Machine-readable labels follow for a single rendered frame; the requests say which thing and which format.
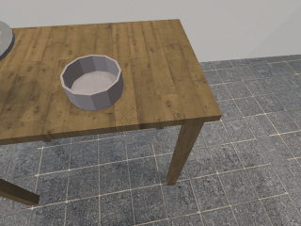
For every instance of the lid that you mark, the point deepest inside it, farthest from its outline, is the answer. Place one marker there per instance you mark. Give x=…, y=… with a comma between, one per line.
x=7, y=39

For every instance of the table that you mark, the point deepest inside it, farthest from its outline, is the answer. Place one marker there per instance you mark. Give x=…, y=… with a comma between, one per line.
x=163, y=85

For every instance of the pot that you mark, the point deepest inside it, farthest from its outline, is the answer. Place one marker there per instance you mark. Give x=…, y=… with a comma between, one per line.
x=92, y=82

